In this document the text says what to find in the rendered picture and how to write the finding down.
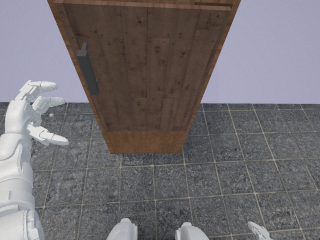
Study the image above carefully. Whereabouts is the left robot shin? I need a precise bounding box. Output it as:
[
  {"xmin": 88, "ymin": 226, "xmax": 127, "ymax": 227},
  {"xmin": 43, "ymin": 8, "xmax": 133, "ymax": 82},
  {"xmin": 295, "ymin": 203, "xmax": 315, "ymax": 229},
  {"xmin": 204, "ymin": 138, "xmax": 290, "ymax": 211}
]
[{"xmin": 120, "ymin": 218, "xmax": 131, "ymax": 223}]

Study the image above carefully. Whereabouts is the handle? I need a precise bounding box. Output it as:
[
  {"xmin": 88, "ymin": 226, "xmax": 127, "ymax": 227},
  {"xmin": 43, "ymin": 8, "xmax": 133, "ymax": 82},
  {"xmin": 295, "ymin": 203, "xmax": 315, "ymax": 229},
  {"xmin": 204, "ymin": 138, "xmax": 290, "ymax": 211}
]
[{"xmin": 76, "ymin": 41, "xmax": 99, "ymax": 95}]

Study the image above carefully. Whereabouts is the robot left hand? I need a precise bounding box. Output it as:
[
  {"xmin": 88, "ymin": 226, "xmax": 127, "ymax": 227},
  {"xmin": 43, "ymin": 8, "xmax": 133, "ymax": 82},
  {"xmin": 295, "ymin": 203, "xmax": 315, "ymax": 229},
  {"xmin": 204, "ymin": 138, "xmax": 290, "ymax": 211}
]
[{"xmin": 5, "ymin": 80, "xmax": 69, "ymax": 146}]

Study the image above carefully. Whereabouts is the left robot upper arm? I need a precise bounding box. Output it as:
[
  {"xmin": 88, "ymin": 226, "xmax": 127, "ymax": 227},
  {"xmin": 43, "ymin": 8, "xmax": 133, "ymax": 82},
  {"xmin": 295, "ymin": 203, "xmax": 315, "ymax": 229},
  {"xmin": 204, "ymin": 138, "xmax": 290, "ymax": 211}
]
[{"xmin": 0, "ymin": 209, "xmax": 45, "ymax": 240}]

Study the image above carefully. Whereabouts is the right robot thigh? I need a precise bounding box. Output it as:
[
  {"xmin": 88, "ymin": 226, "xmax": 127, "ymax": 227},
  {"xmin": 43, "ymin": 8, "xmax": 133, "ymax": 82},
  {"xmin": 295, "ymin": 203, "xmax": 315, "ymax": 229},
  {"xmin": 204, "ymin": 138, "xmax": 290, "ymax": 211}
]
[{"xmin": 175, "ymin": 226, "xmax": 209, "ymax": 240}]

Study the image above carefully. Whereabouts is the left robot forearm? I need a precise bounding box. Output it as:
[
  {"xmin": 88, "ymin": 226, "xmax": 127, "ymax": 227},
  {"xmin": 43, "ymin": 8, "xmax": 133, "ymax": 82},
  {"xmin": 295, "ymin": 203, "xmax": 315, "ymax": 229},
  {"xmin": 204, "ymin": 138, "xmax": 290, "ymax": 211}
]
[{"xmin": 0, "ymin": 132, "xmax": 35, "ymax": 217}]

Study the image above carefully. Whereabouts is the cupboard door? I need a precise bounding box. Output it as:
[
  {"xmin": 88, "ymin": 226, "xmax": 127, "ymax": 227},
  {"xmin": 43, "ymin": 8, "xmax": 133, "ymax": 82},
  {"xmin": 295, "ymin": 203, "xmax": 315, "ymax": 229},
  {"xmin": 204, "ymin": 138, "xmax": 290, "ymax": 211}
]
[{"xmin": 54, "ymin": 0, "xmax": 232, "ymax": 132}]

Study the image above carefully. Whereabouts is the robot right hand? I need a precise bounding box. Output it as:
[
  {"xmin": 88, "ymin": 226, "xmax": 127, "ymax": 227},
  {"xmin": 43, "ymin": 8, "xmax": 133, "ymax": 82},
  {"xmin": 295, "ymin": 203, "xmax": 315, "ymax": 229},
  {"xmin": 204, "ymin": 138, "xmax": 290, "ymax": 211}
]
[{"xmin": 248, "ymin": 221, "xmax": 273, "ymax": 240}]

